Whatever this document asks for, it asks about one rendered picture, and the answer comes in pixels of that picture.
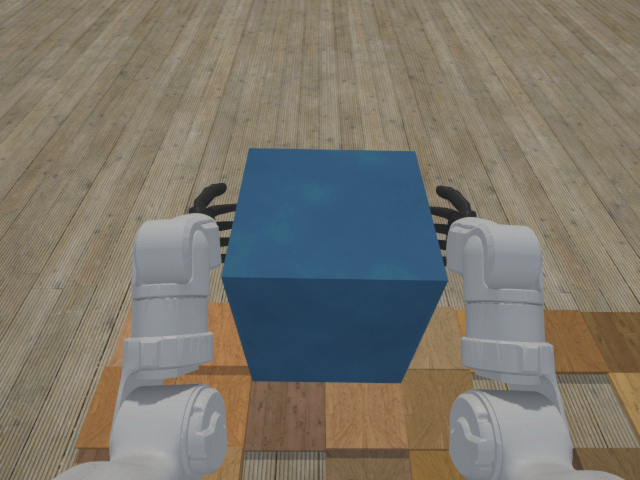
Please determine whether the right robot hand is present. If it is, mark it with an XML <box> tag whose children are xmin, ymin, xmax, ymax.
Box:
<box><xmin>429</xmin><ymin>186</ymin><xmax>476</xmax><ymax>267</ymax></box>

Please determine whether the left robot upper arm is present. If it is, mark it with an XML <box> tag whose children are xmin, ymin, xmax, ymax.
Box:
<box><xmin>52</xmin><ymin>384</ymin><xmax>228</xmax><ymax>480</ymax></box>

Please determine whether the left robot hand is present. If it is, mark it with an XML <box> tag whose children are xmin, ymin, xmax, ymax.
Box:
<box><xmin>189</xmin><ymin>183</ymin><xmax>237</xmax><ymax>263</ymax></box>

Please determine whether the right robot upper arm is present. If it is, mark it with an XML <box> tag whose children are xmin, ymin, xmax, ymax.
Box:
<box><xmin>449</xmin><ymin>389</ymin><xmax>624</xmax><ymax>480</ymax></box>

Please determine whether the left robot forearm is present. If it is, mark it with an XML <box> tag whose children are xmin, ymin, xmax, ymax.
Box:
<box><xmin>109</xmin><ymin>213</ymin><xmax>222</xmax><ymax>458</ymax></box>

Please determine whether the carton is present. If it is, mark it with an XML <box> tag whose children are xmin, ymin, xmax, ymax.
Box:
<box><xmin>221</xmin><ymin>148</ymin><xmax>448</xmax><ymax>383</ymax></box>

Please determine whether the right robot forearm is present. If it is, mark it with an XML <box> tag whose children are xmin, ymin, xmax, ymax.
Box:
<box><xmin>446</xmin><ymin>217</ymin><xmax>573</xmax><ymax>459</ymax></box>

